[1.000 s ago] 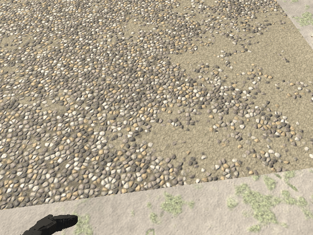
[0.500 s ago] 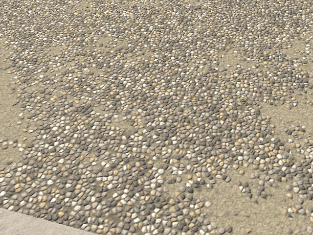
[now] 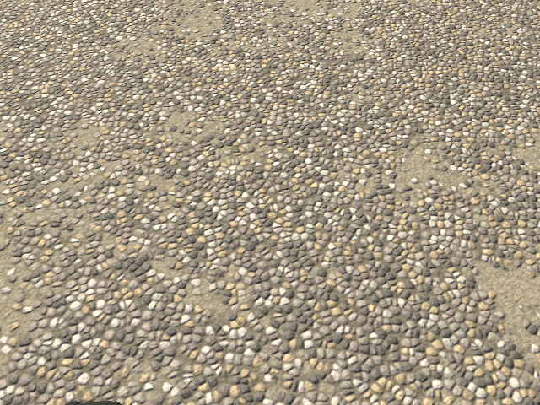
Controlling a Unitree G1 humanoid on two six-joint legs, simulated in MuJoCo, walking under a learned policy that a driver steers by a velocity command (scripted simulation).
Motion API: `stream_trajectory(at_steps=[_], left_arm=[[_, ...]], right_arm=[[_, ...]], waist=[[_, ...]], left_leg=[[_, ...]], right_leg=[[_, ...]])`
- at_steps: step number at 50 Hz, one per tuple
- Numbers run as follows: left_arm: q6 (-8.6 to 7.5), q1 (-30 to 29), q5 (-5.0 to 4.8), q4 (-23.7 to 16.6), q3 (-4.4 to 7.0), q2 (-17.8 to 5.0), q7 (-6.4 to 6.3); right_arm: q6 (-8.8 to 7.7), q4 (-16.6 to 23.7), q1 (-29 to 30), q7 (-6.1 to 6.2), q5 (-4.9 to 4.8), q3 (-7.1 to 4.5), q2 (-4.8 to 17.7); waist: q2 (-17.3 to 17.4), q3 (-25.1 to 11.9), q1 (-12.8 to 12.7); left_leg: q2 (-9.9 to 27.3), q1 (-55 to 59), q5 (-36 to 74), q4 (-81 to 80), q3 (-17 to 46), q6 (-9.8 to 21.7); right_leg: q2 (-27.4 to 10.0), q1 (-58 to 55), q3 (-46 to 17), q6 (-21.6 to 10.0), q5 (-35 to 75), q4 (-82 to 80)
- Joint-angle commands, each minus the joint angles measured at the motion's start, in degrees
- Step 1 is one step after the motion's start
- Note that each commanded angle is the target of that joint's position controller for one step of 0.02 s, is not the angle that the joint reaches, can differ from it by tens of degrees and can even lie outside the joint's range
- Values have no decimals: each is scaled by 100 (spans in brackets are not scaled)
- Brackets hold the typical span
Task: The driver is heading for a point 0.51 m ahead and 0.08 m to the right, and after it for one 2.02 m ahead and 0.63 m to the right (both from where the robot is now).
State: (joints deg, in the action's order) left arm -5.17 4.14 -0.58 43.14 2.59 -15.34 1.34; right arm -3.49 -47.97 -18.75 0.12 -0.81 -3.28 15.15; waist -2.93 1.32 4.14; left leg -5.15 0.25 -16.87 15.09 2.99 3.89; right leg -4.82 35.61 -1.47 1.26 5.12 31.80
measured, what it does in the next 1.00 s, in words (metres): walks ahead: right foot, then left foot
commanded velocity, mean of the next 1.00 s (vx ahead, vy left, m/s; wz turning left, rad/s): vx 0.50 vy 0.00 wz -0.17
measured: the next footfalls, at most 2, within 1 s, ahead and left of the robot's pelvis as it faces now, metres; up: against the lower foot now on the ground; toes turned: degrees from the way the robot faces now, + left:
right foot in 0.10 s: +0.25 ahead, -0.14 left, +0.00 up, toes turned -1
left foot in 0.62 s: +0.54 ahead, +0.11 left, +0.00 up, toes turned -2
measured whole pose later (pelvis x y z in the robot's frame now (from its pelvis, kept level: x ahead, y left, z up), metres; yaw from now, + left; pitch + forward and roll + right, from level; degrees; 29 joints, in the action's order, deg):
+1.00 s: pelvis +0.56 -0.01 +0.00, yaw -14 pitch +1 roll +3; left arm -1.4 8.4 -1.2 44.7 4.1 -16.4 1.3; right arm -5.1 -52.0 -17.1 0.6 0.5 -4.1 15.2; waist -2.3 1.4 3.6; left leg -1.0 0.8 -14.2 12.8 -12.4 0.8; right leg -7.1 39.3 -1.8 -0.4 -0.3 44.8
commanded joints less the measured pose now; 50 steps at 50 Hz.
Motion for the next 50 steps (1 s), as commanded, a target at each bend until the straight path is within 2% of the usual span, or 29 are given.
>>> stream_trajectory(at_steps=[1, 3, 4, 5, 6, 7, 8, 9, 10, 12, 15, 18, 21, 24, 26, 29, 30, 31, 32, 33, 34, 35, 36, 37, 38, 40, 43, 47, 50], left_arm=[[-144, -627, -5, -554, 121, -557, 88], [-156, -128, 2, -430, 189, -715, 94], [-155, 592, 18, -211, 291, -889, 64], [-148, 1540, 85, -8, 374, -1164, 30], [-120, 2117, 132, 129, 514, -1682, 28], [-101, 2282, 25, 218, 389, -1218, 68], [-97, 1812, -20, 148, 286, -943, 53], [-65, 1352, 25, 54, 239, -825, 33], [-55, 1051, 76, 35, 193, -722, 40], [-106, 827, 131, 38, 127, -553, 52], [-155, 930, 75, 169, 161, -712, 23], [-104, 1126, 54, 299, 198, -851, -54], [-56, 1365, -1, 437, 205, -918, -102], [12, 1756, -48, 649, 218, -955, -113], [94, 1889, -73, 750, 231, -967, -135], [184, 1756, -89, 765, 300, -1120, -191], [202, 1616, -91, 737, 294, -1118, -199], [198, 1594, -33, 686, 217, -918, -196], [155, 1808, 137, 527, 66, -463, -184], [55, 2434, -29, 505, -46, -64, -158], [21, 1980, -192, 556, 128, -767, -158], [18, 1489, -239, 393, 199, -953, -164], [48, 1308, -184, 378, 208, -876, -188], [94, 1305, -126, 367, 233, -777, -192], [165, 1433, -129, 390, 239, -655, -181], [291, 1436, -145, 340, 227, -443, -171], [377, 1130, -89, 140, 232, -392, -163], [320, 515, -65, -77, 171, -283, -19], [316, -68, -51, -332, 120, -231, 87]], right_arm=[[19, 63, -282, 63, -20, -259, 997], [67, 61, -152, 86, -9, -286, 1077], [98, 81, -43, 83, 9, -261, 1039], [112, 169, -53, 83, 73, -162, 832], [9, 211, -929, 38, 51, 5, 264], [-88, 134, -764, 1, -3, -2, 448], [-152, 291, -189, -33, -128, -118, 905], [-182, 416, 269, -27, -141, -110, 915], [-185, 466, 476, -15, -57, -119, 856], [-99, 373, 236, 6, 4, -143, 710], [-5, 377, 297, 36, 45, -102, 512], [-31, 536, 867, 25, 81, -69, 434], [-94, 661, 1440, -34, 56, -9, 300], [-137, 832, 1984, -105, 14, 15, 299], [-188, 958, 2214, -168, -1, 4, 358], [-275, 899, 1865, -209, 3, -83, 613], [-297, 747, 1319, -183, 15, -169, 766], [-310, 504, 410, -127, 66, -308, 1074], [-285, 401, -510, -69, 148, -425, 1554], [-214, 276, -670, -98, 118, -431, 1619], [-203, 338, -489, -85, 79, -288, 1041], [-210, 379, -52, -60, 55, -212, 823], [-225, 403, 341, -65, 82, -154, 674], [-250, 388, 606, -73, 113, -127, 546], [-281, 364, 760, -75, 154, -114, 477], [-335, 289, 879, -64, 154, -139, 493], [-354, 151, 796, -4, 177, -206, 668], [-287, 55, 692, 68, 156, -251, 853], [-200, -60, 403, 94, 83, -302, 996]], waist=[[726, 226, -13], [847, -48, -318], [764, -501, -710], [465, -1312, -1084], [-953, -2210, -852], [-1224, -2366, -1004], [-682, -1381, -1009], [-187, -784, -889], [25, -323, -733], [-205, -220, -435], [-176, -125, -367], [-37, -13, -510], [-40, 83, -719], [-9, 231, -924], [-24, 308, -909], [-173, 107, -577], [-166, -201, -242], [-57, -888, 153], [842, -1892, 341], [2241, -2532, 67], [1445, -1864, 244], [1154, -1071, 184], [818, -666, 2], [884, -401, -172], [987, -306, -328], [914, -147, -453], [683, 33, -466], [570, 183, -281], [473, 354, -57]], left_leg=[[1836, 200, 2232, -40, 786, 728], [1799, 374, 3545, 528, 717, 587], [1528, 241, 4336, 1379, 510, 467], [1214, -573, 3610, 2781, 285, 294], [259, -2839, 966, 5064, -65, -178], [64, -3790, -1564, 5795, 526, -171], [449, -4310, -1260, 6136, 565, -101], [754, -4268, -735, 5932, 332, -63], [954, -4135, -377, 5553, 224, -86], [1204, -3519, 31, 5045, 236, -140], [1293, -3612, 405, 4458, 97, -325], [1305, -3874, 1338, 3396, 26, -465], [1121, -3572, 2163, 2311, -160, -481], [986, -3519, 2297, 1774, -197, -460], [914, -3609, 2015, 1484, -113, -391], [765, -2926, 1440, 1187, -111, -231], [639, -2083, 1404, 1001, -241, -112], [842, -606, 1539, 1188, -114, 98], [2117, 1365, 1628, 1499, 1231, 538], [3005, 2481, 260, 662, 3495, 1187], [2776, 1921, -605, 317, 3301, 953], [2625, 1133, -508, 163, 2485, 733], [2413, 383, -4, -36, 1907, 642], [2244, -162, 384, -235, 1437, 610], [2108, -532, 643, -421, 1038, 566], [2061, -869, 1117, -669, 490, 619], [2077, -855, 1664, -817, -110, 696], [1915, -692, 1932, -870, -884, 566], [2061, -243, 2031, -795, -1151, 519]], right_leg=[[86, 51, -21, -242, -357, -295], [304, -653, 167, -442, -827, -364], [484, -1662, 346, -606, -728, -479], [-79, -3304, -211, -908, -500, -213], [-1471, -5577, -2755, -1855, -1521, -473], [-1699, -5852, -4212, -1956, -2620, -1416], [-1567, -5129, -3520, -1658, -3148, -1545], [-1350, -4240, -2805, -1483, -2866, -1667], [-1149, -3450, -2274, -1455, -2295, -1849], [-824, -2754, -1642, -1367, -1514, -2126], [-753, -2541, -1089, -1496, -703, -2394], [-643, -2705, -666, -1425, -302, -2500], [-463, -2736, -277, -1261, -285, -2515], [-622, -3076, -359, -1270, -368, -2381], [-796, -3450, -554, -1250, -217, -2129], [-948, -3695, -825, -1113, 363, -1581], [-768, -3564, -714, -996, 1038, -1012], [-419, -3013, -509, -811, 1000, 89], [173, -1568, -180, -531, -881, 2024], [796, 131, -275, -318, -3977, 3494], [434, 635, -674, -342, -3826, 4056], [198, 852, -528, -375, -3254, 4075], [-29, 638, -445, -338, -2785, 3927], [-186, 410, -471, -306, -2453, 3674], [-305, 89, -488, -280, -2253, 3562], [-372, 11, -425, -217, -2063, 3433], [-406, 391, -470, -107, -1447, 2902], [-307, 251, -138, -126, -384, 1548], [-231, 299, 137, -232, -318, 898]])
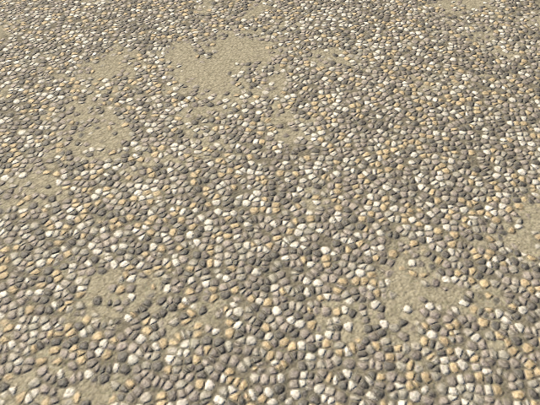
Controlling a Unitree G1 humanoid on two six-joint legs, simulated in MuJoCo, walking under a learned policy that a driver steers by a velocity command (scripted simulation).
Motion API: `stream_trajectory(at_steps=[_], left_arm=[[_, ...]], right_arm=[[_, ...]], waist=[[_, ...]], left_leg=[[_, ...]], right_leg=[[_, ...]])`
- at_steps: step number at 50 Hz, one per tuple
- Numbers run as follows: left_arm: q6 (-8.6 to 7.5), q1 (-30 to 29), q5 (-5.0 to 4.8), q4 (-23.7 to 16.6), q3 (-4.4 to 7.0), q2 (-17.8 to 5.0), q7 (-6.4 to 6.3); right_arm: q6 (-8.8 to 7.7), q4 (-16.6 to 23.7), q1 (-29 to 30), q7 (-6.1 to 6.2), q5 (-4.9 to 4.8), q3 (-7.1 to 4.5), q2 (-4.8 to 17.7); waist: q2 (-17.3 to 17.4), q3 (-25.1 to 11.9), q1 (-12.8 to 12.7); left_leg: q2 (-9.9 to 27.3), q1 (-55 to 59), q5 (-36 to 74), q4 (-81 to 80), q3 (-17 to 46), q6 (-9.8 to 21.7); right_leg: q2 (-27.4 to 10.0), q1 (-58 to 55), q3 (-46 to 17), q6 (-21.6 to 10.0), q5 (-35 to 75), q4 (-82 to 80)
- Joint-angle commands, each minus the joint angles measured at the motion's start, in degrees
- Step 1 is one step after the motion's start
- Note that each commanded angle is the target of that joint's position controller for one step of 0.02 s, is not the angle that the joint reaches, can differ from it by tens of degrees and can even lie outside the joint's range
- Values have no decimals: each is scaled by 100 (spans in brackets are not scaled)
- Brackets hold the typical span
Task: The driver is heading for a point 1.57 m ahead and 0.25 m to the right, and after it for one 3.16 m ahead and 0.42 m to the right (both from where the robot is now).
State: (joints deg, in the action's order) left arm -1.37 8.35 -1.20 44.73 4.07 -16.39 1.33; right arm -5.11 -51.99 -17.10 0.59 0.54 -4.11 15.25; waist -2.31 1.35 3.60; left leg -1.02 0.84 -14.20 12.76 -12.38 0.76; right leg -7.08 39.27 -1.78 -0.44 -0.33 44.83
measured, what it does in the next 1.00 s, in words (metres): walks ahead, turning right: right foot, then left foot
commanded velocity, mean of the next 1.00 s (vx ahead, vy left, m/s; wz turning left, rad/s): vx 0.50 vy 0.00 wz -0.29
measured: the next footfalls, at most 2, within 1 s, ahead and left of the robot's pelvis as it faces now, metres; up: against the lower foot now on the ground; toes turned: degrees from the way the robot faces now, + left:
right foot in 0.16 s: +0.25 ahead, -0.14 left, +0.00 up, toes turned -9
left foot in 0.68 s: +0.60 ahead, +0.00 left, +0.00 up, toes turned -15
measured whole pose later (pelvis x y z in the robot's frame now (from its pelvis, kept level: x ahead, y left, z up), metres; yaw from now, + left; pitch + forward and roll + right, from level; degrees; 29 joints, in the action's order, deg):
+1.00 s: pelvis +0.57 -0.09 +0.01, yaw -16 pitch +2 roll +1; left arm -3.7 8.2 -0.3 42.4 3.1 -16.2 0.0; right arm -4.9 -51.7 -19.2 -0.9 -0.4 -2.5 14.9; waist -2.3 1.0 3.9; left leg -3.8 -4.4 -10.6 13.3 -1.7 3.4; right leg -6.9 38.2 -2.9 0.6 -2.4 43.1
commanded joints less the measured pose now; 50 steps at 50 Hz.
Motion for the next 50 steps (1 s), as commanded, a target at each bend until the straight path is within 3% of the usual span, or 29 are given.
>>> stream_trajectory(at_steps=[1, 3, 5, 6, 7, 8, 9, 10, 11, 12, 13, 15, 18, 22, 25, 28, 31, 32, 33, 34, 35, 36, 37, 38, 39, 41, 43, 45, 50], left_arm=[[-57, -619, 7, -575, -29, -145, 119], [-43, -745, 6, -721, -5, -224, 176], [-14, -497, 12, -769, 89, -406, 202], [3, -18, -1, -684, 188, -569, 195], [10, 856, -21, -461, 357, -836, 150], [66, 1773, -37, -232, 575, -1356, 26], [13, 1517, -86, -279, 634, -1954, 1], [-89, 1655, -22, -478, 474, -1454, 43], [-183, 1455, 35, -440, 377, -1140, 62], [-233, 1122, 20, -479, 330, -993, 55], [-238, 718, 28, -557, 269, -790, 39], [-251, 405, 121, -704, 191, -612, -14], [-298, 607, 90, -600, 205, -742, -112], [-287, 914, 67, -408, 196, -788, -189], [-296, 1195, 48, -217, 195, -833, -176], [-250, 1427, 32, -33, 200, -827, -186], [-167, 1434, 43, 56, 231, -900, -231], [-143, 1329, 44, 39, 237, -937, -238], [-121, 1237, 60, 10, 196, -866, -235], [-116, 1193, 134, -108, 94, -658, -236], [-226, 2032, 86, -129, -56, -130, -193], [-308, 1830, 2, -79, -30, -436, -176], [-360, 1232, -108, -240, 69, -807, -153], [-386, 811, -92, -353, 50, -792, -157], [-389, 602, 6, -395, 65, -737, -160], [-318, 830, 60, -329, 80, -581, -159], [-256, 888, 76, -312, 38, -403, -170], [-247, 524, 109, -441, 3, -342, -184], [-330, -425, 78, -639, -90, -158, -98]], right_arm=[[4, 302, 156, 45, -85, -237, 1024], [98, 251, 90, 46, -150, -277, 1112], [183, 286, 199, 67, -201, -328, 1278], [235, 311, 270, 78, -223, -346, 1338], [272, 343, 372, 85, -246, -323, 1304], [239, 430, 260, 94, -109, -229, 1073], [74, 758, -254, 10, 99, 42, 194], [-162, 809, 359, -69, -132, -4, 637], [-286, 974, 883, -112, -340, -74, 891], [-352, 961, 933, -80, -272, -50, 823], [-351, 879, 899, -37, -113, -88, 860], [-206, 809, 661, -52, -57, -138, 891], [-52, 836, 819, -50, 18, -69, 624], [-61, 1003, 1547, -111, -19, 33, 435], [-104, 1128, 2010, -177, -91, 64, 445], [-159, 1258, 2265, -253, -94, 54, 553], [-208, 1237, 2008, -308, -98, 16, 681], [-222, 1143, 1635, -297, -94, -39, 787], [-230, 922, 896, -269, -72, -145, 978], [-229, 750, -101, -236, 3, -222, 1263], [-172, 582, -705, -234, 7, -352, 1714], [-144, 482, -810, -266, -154, -221, 1206], [-127, 564, -351, -248, -176, -133, 955], [-87, 668, 81, -225, -101, -82, 832], [-74, 696, 354, -231, -41, -24, 688], [-107, 694, 521, -233, 19, 32, 567], [-140, 616, 457, -217, -39, 8, 684], [-134, 539, 344, -166, -59, -39, 861], [-49, 350, -62, -91, -143, -54, 985]], waist=[[416, 392, 27], [473, 405, -11], [657, 126, -261], [713, -171, -558], [599, -611, -1055], [-23, -1128, -1381], [-1487, -1560, -602], [-697, -2120, -1034], [-409, -1332, -1079], [7, -910, -836], [155, -612, -594], [12, -509, -299], [59, -319, -307], [-100, -101, -621], [-173, 104, -840], [-173, 225, -908], [-327, 130, -710], [-388, -90, -484], [-307, -590, -106], [44, -1429, 304], [1567, -2223, 57], [1613, -2238, 250], [1118, -1236, 254], [672, -724, 122], [490, -282, -32], [733, -216, -316], [755, -185, -393], [635, -79, -336], [561, 63, -4]], left_leg=[[1713, -77, 1858, -479, 331, 800], [1830, 329, 2430, -174, 212, 702], [1838, 530, 4213, 559, 43, 571], [1775, 494, 5021, 1316, -46, 495], [1554, 99, 5093, 2495, -205, 318], [1292, -1275, 3425, 4267, -229, 25], [57, -3852, -1794, 6187, 383, -321], [10, -4468, -2017, 6727, 1679, -197], [265, -4917, -1456, 6629, 1700, -33], [522, -4710, -954, 6158, 1711, 51], [695, -4297, -662, 5646, 1718, 21], [845, -3654, -352, 5161, 1740, -71], [815, -3620, 256, 4328, 1527, -322], [619, -3390, 1859, 2665, 1408, -389], [486, -3259, 2371, 2026, 1374, -306], [443, -3657, 1956, 1665, 1432, -111], [327, -3392, 1253, 1483, 1341, 141], [162, -2823, 1096, 1399, 1180, 261], [78, -1751, 1284, 1332, 1080, 442], [853, -76, 1457, 1598, 1908, 816], [2173, 2109, 505, 1313, 4455, 1780], [2317, 2232, -767, 506, 5608, 1825], [2134, 1472, -1177, 366, 4829, 1513], [1902, 626, -836, 255, 4115, 1322], [1680, -130, -284, 67, 3633, 1276], [1392, -784, 508, -184, 3067, 1208], [1341, -1016, 1082, -374, 2667, 1298], [1338, -1021, 1517, -516, 2385, 1345], [1038, -928, 1692, -560, 1689, 1067]], right_leg=[[18, -8, 218, -119, 111, -547], [126, -22, 370, -269, -309, -738], [467, -620, 691, -491, -908, -770], [715, -1266, 854, -634, -1129, -807], [1000, -2497, 921, -837, -827, -1186], [518, -4233, -118, -1157, -801, -1377], [-870, -5950, -3422, -2233, -1830, -2029], [-1197, -6187, -4535, -2338, -2422, -2851], [-1082, -5707, -3775, -2049, -1958, -2940], [-841, -4914, -3093, -1856, -1393, -2887], [-614, -4136, -2521, -1713, -761, -2916], [-417, -3367, -2030, -1656, -21, -3131], [-272, -2919, -1383, -1636, 782, -3331], [67, -2777, -788, -1270, 430, -3398], [-77, -2919, -888, -1202, -172, -3444], [-390, -3702, -1106, -1184, 98, -3114], [-584, -4221, -1213, -1040, 1058, -2688], [-484, -4239, -1116, -957, 1999, -2285], [-189, -4065, -883, -822, 2691, -1442], [133, -3138, -661, -629, 1772, 28], [1134, -844, -265, -118, -1476, 2260], [1146, 67, -776, -126, -3239, 2930], [782, 517, -756, -181, -2862, 3127], [469, 418, -497, -210, -2363, 2898], [286, 273, -387, -186, -2043, 2488], [59, -320, -363, -145, -1692, 1997], [-11, -373, -239, -36, -1550, 1616], [-66, -139, -169, 92, -1060, 1008], [162, -495, 93, 141, 475, -798]])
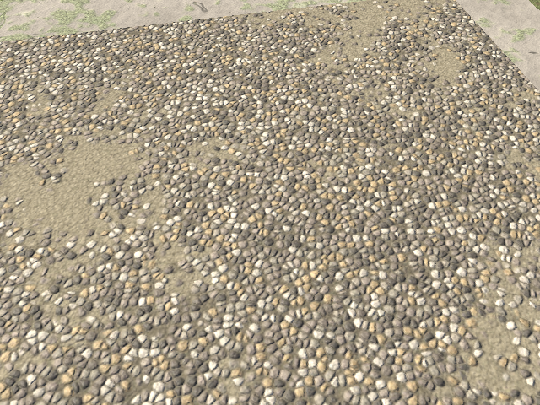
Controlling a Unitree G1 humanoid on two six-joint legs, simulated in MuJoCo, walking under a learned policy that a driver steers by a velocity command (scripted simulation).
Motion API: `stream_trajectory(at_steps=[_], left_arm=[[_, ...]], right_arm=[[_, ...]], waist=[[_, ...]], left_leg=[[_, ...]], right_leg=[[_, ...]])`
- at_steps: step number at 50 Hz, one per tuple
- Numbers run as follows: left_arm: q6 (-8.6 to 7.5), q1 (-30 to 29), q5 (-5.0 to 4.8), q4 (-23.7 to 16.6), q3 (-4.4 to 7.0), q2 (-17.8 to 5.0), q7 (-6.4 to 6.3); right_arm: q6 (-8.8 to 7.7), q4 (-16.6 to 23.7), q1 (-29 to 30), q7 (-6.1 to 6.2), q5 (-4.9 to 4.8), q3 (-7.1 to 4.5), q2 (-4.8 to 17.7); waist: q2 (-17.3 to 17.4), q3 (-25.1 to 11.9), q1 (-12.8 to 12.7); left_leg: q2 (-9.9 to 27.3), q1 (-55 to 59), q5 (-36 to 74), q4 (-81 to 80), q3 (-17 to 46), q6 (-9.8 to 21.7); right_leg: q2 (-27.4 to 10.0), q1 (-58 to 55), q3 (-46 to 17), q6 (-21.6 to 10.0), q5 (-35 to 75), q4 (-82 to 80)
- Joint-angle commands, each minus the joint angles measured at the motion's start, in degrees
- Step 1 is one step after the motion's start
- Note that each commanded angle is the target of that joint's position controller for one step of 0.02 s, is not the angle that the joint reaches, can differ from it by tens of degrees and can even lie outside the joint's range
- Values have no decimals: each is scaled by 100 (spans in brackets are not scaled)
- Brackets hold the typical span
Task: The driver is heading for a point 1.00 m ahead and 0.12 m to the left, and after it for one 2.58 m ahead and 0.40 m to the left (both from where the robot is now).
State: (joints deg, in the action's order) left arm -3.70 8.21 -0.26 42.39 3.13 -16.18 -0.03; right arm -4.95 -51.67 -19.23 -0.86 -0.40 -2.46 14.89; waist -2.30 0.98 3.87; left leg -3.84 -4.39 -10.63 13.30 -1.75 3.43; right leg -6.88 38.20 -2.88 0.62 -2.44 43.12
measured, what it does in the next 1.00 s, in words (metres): walks ahead, turning left: right foot, then left foot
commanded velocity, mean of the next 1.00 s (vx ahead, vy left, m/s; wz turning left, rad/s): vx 0.50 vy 0.00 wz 0.27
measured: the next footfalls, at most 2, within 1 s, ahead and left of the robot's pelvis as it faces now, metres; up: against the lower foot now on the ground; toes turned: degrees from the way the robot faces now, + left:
right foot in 0.20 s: +0.29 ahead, -0.15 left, +0.00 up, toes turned -1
left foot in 0.74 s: +0.57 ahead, +0.12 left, +0.00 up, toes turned +15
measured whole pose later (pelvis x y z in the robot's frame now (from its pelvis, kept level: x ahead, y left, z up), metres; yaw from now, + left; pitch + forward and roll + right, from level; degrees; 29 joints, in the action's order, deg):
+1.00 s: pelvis +0.56 +0.04 +0.00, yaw +19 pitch +2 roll +0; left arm -5.5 6.5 0.4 44.5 3.1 -17.0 0.1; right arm -3.3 -44.4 -17.4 -0.4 -0.2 -3.5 14.8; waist -1.8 1.7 2.2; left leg -6.1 -9.8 -9.8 18.1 2.3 5.5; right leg -7.1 37.6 -2.9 2.3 -9.6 51.6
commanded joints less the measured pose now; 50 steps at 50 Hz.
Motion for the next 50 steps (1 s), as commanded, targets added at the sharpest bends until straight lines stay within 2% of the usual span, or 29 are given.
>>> stream_trajectory(at_steps=[1, 4, 6, 8, 9, 10, 11, 12, 13, 14, 15, 16, 18, 20, 23, 26, 31, 34, 35, 36, 37, 38, 39, 40, 41, 42, 43, 46, 50], left_arm=[[-110, -592, -36, -454, -3, -179, 64], [-147, -990, -75, -615, -2, -239, 154], [-174, -1025, -71, -675, 22, -337, 212], [-192, -502, -48, -551, 114, -537, 221], [-190, 293, -25, -299, 243, -766, 188], [-174, 1319, 34, -77, 365, -1127, 132], [-129, 1756, 45, 55, 487, -1650, 125], [-109, 1860, -13, 52, 345, -1130, 135], [-113, 1417, -20, 15, 249, -907, 123], [-110, 980, 4, -56, 207, -790, 109], [-124, 673, 42, -68, 162, -620, 122], [-170, 484, 87, -67, 124, -485, 128], [-261, 376, 88, 25, 134, -449, 142], [-317, 422, 117, 147, 175, -562, 108], [-316, 530, 136, 296, 199, -644, 31], [-292, 578, 104, 383, 204, -728, -28], [-108, 1026, -9, 669, 273, -880, -75], [45, 889, -60, 653, 338, -1068, -136], [99, 821, -64, 622, 360, -1140, -171], [155, 720, -68, 587, 353, -1150, -203], [139, 756, -19, 503, 301, -1060, -233], [-21, 1324, 197, 218, 31, -210, -117], [-284, 923, 18, 149, 20, -440, -20], [-445, 330, -214, -17, 110, -771, 56], [-522, 142, -206, -82, 78, -722, 51], [-522, 148, -71, -1, 103, -719, 15], [-452, 257, 5, 58, 157, -793, 2], [-236, 452, 71, 116, 134, -564, 8], [-193, -258, 80, -75, 42, -358, 16]], right_arm=[[-46, 257, 11, 58, -62, -222, 1044], [52, 99, -257, 69, -84, -231, 1068], [123, 42, -275, 96, -95, -262, 1133], [182, 50, -119, 123, -98, -294, 1232], [211, 74, -55, 132, -85, -260, 1155], [203, 208, -53, 144, 20, -150, 916], [78, 300, -766, 92, 46, 59, 252], [-49, 202, -555, 51, -25, -18, 627], [-122, 387, -8, 9, -179, -131, 1014], [-136, 449, 312, 18, -206, -124, 982], [-106, 452, 454, 36, -137, -140, 923], [-26, 406, 335, 49, -120, -167, 858], [143, 311, 110, 71, -132, -141, 614], [227, 393, 277, 96, -116, -146, 546], [215, 526, 639, 71, -76, -164, 515], [172, 694, 1160, -26, -53, -115, 395], [180, 1145, 1904, -186, -58, -64, 333], [202, 1315, 1745, -278, -62, -157, 514], [221, 1273, 1361, -281, -63, -240, 652], [227, 1100, 580, -256, -82, -387, 885], [261, 873, -393, -157, -97, -597, 1315], [271, 839, -544, -70, -149, -733, 1983], [214, 1017, -649, -76, -110, -611, 1662], [161, 1005, -487, -69, -41, -508, 1304], [124, 1053, -170, -57, -54, -461, 1116], [121, 1126, 263, -49, -46, -386, 882], [113, 1232, 542, -26, 21, -309, 685], [82, 1236, 594, 21, 38, -305, 769], [66, 1079, 326, 118, -6, -338, 943]], waist=[[557, 138, 47], [579, 258, 130], [635, 245, 28], [734, -72, -342], [643, -574, -739], [269, -1406, -1130], [-1175, -2176, -878], [-1058, -2310, -1058], [-700, -1391, -1007], [-305, -853, -854], [-102, -464, -700], [-250, -336, -500], [-330, -244, -334], [-231, -64, -305], [-103, 52, -383], [-56, 192, -568], [39, 436, -833], [-176, 181, -580], [-284, -96, -342], [-218, -507, 107], [155, -1042, 539], [1701, -1546, -2], [1326, -2357, 244], [995, -1638, 395], [563, -1116, 204], [256, -698, -73], [348, -548, -281], [429, -359, -477], [496, -98, -240]], left_leg=[[1368, -303, 1276, -589, 627, 796], [1634, 278, 1359, -358, 729, 756], [1818, 660, 1707, -90, 799, 669], [1779, 794, 2969, 564, 696, 531], [1510, 581, 3593, 1480, 475, 389], [1215, -412, 2639, 3007, 251, 193], [195, -2816, -426, 5204, 39, -222], [203, -3540, -2260, 5897, 822, -170], [526, -3983, -1915, 6124, 804, -91], [812, -3886, -1385, 5914, 652, -81], [984, -3699, -1022, 5576, 607, -115], [1144, -3333, -752, 5343, 676, -142], [1184, -2983, -505, 5157, 702, -233], [1180, -3229, -105, 4874, 805, -326], [1105, -3538, 844, 4024, 877, -388], [1014, -3301, 1623, 3028, 507, -354], [918, -3654, 1245, 2262, 191, -131], [575, -3142, 351, 2182, -230, 146], [348, -2582, 72, 2220, -408, 269], [93, -1521, 219, 1957, -496, 448], [300, 195, 394, 1745, 170, 731], [1821, 2366, -141, 1492, 3171, 1786], [2360, 2957, -872, 490, 5069, 2233], [2181, 2562, -625, 373, 4236, 1875], [1933, 1764, -255, 394, 3497, 1642], [1743, 854, 377, 329, 2862, 1466], [1605, 220, 972, 205, 2455, 1398], [1437, -628, 1824, -116, 1846, 1410], [1095, -835, 1834, -277, 1123, 1096]], right_leg=[[193, -427, 238, 33, 800, -816], [275, -278, 199, -82, 618, -1217], [322, -321, 181, -232, 194, -1403], [539, -1150, 370, -423, -136, -1578], [669, -2285, 500, -596, -34, -1684], [-54, -4012, -243, -932, 226, -1380], [-1406, -6132, -2858, -1866, -842, -1754], [-1526, -6182, -3824, -1882, -1484, -2393], [-1335, -5458, -3022, -1616, -1593, -2524], [-1147, -4605, -2274, -1465, -1180, -2666], [-948, -3888, -1756, -1385, -790, -2889], [-794, -3411, -1355, -1296, -514, -3092], [-690, -2914, -832, -1300, -229, -3421], [-710, -2794, -415, -1319, 72, -3617], [-640, -3008, 171, -1207, 427, -3699], [-525, -3067, 733, -1037, 515, -3779], [-876, -4159, 1047, -941, 1008, -3428], [-978, -4575, 1266, -756, 3145, -2572], [-940, -4571, 1350, -675, 4081, -1938], [-763, -4283, 1502, -524, 4395, -873], [-520, -3150, 1531, -287, 3274, 670], [558, -444, 1313, 118, -1713, 2830], [1000, 462, -44, 101, -3168, 3747], [629, 996, -300, -70, -2717, 3754], [365, 905, -252, -171, -2224, 3287], [142, 537, -187, -148, -1923, 2715], [-19, 61, -188, -112, -1716, 2391], [-76, -405, -8, 104, -1388, 1736], [42, -422, 138, 242, 169, 121]])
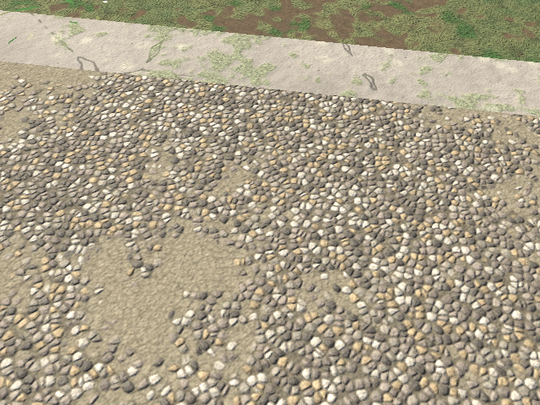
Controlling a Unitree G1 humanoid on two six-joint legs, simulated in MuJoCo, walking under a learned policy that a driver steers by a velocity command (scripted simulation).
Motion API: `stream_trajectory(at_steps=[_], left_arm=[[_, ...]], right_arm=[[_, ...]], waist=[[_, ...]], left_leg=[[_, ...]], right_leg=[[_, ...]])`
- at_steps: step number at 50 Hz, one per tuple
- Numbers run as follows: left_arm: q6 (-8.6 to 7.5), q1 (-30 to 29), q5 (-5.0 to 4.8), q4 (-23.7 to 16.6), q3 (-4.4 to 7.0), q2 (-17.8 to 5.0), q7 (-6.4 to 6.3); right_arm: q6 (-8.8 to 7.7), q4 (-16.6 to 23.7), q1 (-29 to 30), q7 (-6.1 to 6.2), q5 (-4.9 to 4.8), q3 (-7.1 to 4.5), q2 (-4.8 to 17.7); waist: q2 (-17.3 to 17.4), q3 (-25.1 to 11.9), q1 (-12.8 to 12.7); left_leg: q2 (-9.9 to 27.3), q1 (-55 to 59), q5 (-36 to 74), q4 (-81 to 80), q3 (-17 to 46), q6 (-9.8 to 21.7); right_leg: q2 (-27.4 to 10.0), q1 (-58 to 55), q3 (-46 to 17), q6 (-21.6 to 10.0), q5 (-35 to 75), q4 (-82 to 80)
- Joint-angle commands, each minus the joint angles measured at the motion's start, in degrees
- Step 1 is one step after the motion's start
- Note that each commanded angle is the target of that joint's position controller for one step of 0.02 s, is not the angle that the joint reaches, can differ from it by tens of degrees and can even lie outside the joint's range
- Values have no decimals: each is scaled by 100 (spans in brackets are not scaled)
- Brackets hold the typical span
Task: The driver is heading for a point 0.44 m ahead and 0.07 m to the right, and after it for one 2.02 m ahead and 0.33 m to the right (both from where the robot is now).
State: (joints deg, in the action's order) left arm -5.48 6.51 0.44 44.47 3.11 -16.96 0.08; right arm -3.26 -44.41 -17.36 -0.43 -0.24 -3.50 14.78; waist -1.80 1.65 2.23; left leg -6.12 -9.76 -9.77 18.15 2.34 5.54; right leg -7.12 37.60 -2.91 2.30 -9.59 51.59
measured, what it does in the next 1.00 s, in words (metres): walks ahead: right foot, then left foot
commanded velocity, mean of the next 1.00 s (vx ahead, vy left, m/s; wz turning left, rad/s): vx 0.27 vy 0.00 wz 0.05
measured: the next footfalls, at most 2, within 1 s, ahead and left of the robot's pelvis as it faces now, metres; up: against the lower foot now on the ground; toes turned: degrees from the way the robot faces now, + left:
right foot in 0.24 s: +0.37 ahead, -0.17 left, +0.00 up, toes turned -10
left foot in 0.68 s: +0.49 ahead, +0.08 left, +0.00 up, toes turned +1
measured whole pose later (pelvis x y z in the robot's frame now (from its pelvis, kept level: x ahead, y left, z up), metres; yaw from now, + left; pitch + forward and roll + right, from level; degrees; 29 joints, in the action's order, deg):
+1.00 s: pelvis +0.39 -0.03 -0.02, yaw +0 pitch +1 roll +0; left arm 0.7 11.9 -0.1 56.4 1.4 -14.9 -1.4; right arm -0.8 -47.9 -5.3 1.3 0.3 -2.5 12.6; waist -0.5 1.3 -1.7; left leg -0.7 -20.4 -11.0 30.8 -1.7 1.7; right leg -0.7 7.9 -1.2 0.9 -22.6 29.9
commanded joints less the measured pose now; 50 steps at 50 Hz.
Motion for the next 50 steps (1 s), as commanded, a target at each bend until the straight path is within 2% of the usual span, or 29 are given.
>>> stream_trajectory(at_steps=[1, 4, 8, 10, 11, 12, 13, 14, 15, 16, 17, 18, 19, 21, 23, 25, 27, 30, 33, 34, 35, 36, 37, 38, 39, 41, 42, 46, 50], left_arm=[[-30, -279, -8, -318, 24, -242, 26], [-71, -761, -88, -440, 2, -242, 92], [-135, -994, -84, -585, 37, -402, 192], [-159, -683, -87, -525, 82, -520, 214], [-171, -192, -76, -387, 154, -640, 201], [-177, 631, -36, -160, 266, -885, 171], [-170, 1546, 28, -44, 358, -1296, 149], [-114, 1902, -35, 168, 408, -1423, 195], [-101, 1817, -165, 133, 263, -899, 197], [-75, 1345, -144, 49, 198, -719, 166], [-49, 907, -45, -46, 154, -659, 156], [-48, 635, 16, -82, 112, -546, 159], [-66, 533, 65, -75, 72, -457, 161], [-99, 473, 43, 36, 46, -406, 161], [-76, 394, 30, 126, 83, -566, 103], [9, 367, 4, 195, 111, -670, 46], [82, 543, -15, 321, 110, -697, 15], [175, 677, -49, 509, 95, -694, 4], [260, 507, -130, 598, 72, -647, -20], [257, 708, -99, 667, 36, -530, -20], [204, 979, 57, 660, -17, -372, -16], [177, 1650, 95, 834, -121, -15, -9], [240, 1429, 56, 869, -123, -131, -32], [345, 1171, 0, 802, -98, -221, -55], [468, 1069, -16, 821, -91, -241, -97], [660, 994, 47, 860, -72, -403, -133], [677, 972, 34, 931, -48, -495, -137], [561, 881, 2, 1085, -55, -433, -158], [578, 490, -110, 892, 5, -541, -184]], right_arm=[[-99, 315, 67, 82, -32, -231, 961], [-95, 136, -258, 72, -52, -228, 1000], [-16, -62, -495, 95, -69, -250, 1030], [36, -90, -435, 123, -63, -275, 1086], [62, -67, -316, 129, -61, -269, 1091], [74, -21, -273, 129, -26, -203, 952], [51, 106, -513, 133, 104, -78, 646], [-62, 78, -1192, 88, -20, 38, 214], [-129, 62, -724, 64, -118, -61, 796], [-172, 248, -108, 46, -185, -116, 986], [-184, 307, 218, 70, -124, -108, 942], [-170, 314, 274, 86, -32, -136, 892], [-127, 276, 100, 90, 2, -148, 814], [-28, 185, -190, 122, 3, -104, 551], [37, 245, -27, 156, 33, -46, 398], [57, 258, 195, 147, 50, 2, 325], [60, 284, 510, 122, 28, 3, 352], [59, 358, 856, 96, 36, -28, 456], [20, 304, 732, 72, 104, -84, 551], [4, 239, 585, 97, 144, -137, 719], [8, 259, 489, 143, 192, -203, 1067], [77, 216, 505, 171, 214, -145, 899], [151, 192, 500, 150, 148, -45, 466], [196, 142, 666, 121, 113, 5, 344], [233, 158, 921, 94, 109, -4, 410], [257, 264, 1425, 62, 81, -45, 575], [242, 264, 1472, 58, 82, -45, 550], [129, -20, 1181, 113, 57, -62, 514], [240, -120, 1060, 295, 48, -224, 844]], waist=[[472, -135, 15], [551, 15, 249], [600, 119, 248], [738, -9, 40], [749, -295, -257], [629, -920, -631], [-127, -1831, -830], [-1709, -2360, -589], [-972, -1879, -825], [-548, -1053, -800], [-113, -543, -648], [-41, -292, -458], [-147, -348, -270], [-253, -469, -71], [-306, -489, -32], [-318, -595, -96], [-321, -650, -263], [-307, -571, -383], [-232, -530, -168], [-33, -602, -150], [448, -932, -326], [1164, -1411, -593], [1160, -1487, -374], [1125, -1313, -413], [999, -1131, -492], [818, -595, -568], [610, -341, -489], [319, -686, -361], [315, -891, -222]], left_leg=[[1252, -310, 1543, -762, 603, 789], [1394, -76, 915, -786, 709, 710], [1827, 946, 1311, -320, 1010, 619], [1886, 1213, 2176, 56, 1029, 491], [1719, 1191, 3109, 600, 880, 387], [1405, 806, 3342, 1620, 636, 230], [882, -527, 1699, 3431, 364, -19], [43, -2513, -2176, 5082, 312, -352], [371, -3201, -2296, 5608, 754, -301], [667, -3480, -1729, 5572, 536, -269], [888, -3260, -1298, 5341, 334, -317], [1028, -2978, -1103, 5051, 280, -395], [1127, -2545, -1064, 4871, 278, -459], [1126, -2113, -1061, 4357, 157, -619], [1104, -2014, -653, 3601, 37, -741], [1047, -1665, 93, 2783, -76, -758], [942, -1450, 761, 2186, -130, -751], [881, -1364, 879, 1647, -56, -663], [770, -827, 1105, 805, -126, -425], [892, -309, 2127, 448, 25, -293], [1492, 525, 4191, 807, 543, -47], [2145, 1376, 4797, 1076, 1181, 655], [2259, 1203, 4189, 936, 1445, 896], [2148, 892, 3180, 760, 1484, 823], [1970, 471, 2191, 624, 1401, 626], [1475, -465, 369, 440, 873, 108], [1216, -468, 145, 493, 580, -68], [1119, 298, 2208, 1061, 350, -41], [1400, 828, 2972, 1237, 365, 261]], right_leg=[[146, -493, 178, 61, 1296, -1147], [311, -620, 205, -8, 1872, -1833], [376, -229, 114, -293, 1184, -2288], [495, -629, 219, -473, 700, -2388], [669, -1350, 399, -610, 678, -2539], [528, -2650, 298, -836, 926, -2417], [-592, -4522, -1072, -1350, 1054, -2161], [-1517, -6005, -3606, -2098, -430, -2982], [-1382, -5787, -3746, -1870, -1562, -3368], [-1219, -4998, -2943, -1632, -1459, -3500], [-1032, -4124, -2322, -1556, -271, -3597], [-875, -3510, -1834, -1557, 1080, -3627], [-733, -3175, -1415, -1531, 2198, -3629], [-576, -2842, -779, -1568, 3643, -3646], [-483, -2690, -352, -1584, 4293, -3694], [-285, -2596, 30, -1458, 4258, -3703], [-226, -2718, 137, -1371, 3961, -3704], [-361, -2999, -10, -1335, 3402, -3533], [-322, -3039, -144, -1116, 2702, -2953], [-71, -2939, -112, -878, 2259, -2646], [307, -2525, 91, -595, 1272, -2167], [586, -1898, 227, -279, -510, -1747], [601, -1899, 167, -140, -1514, -1583], [549, -1874, 132, -103, -1606, -1723], [498, -2044, 132, -115, -1302, -2035], [452, -2396, 130, -233, -711, -2681], [467, -2219, 156, -291, -849, -2677], [388, -2362, 49, -283, 82, -2736], [532, -1983, 12, -279, 444, -2151]])
Keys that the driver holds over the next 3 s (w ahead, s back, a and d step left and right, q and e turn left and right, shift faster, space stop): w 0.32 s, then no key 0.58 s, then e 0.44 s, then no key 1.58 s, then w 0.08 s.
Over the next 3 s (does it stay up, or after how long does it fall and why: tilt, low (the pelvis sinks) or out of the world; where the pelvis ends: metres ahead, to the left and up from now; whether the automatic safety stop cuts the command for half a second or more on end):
stays up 0.36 -0.05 -0.01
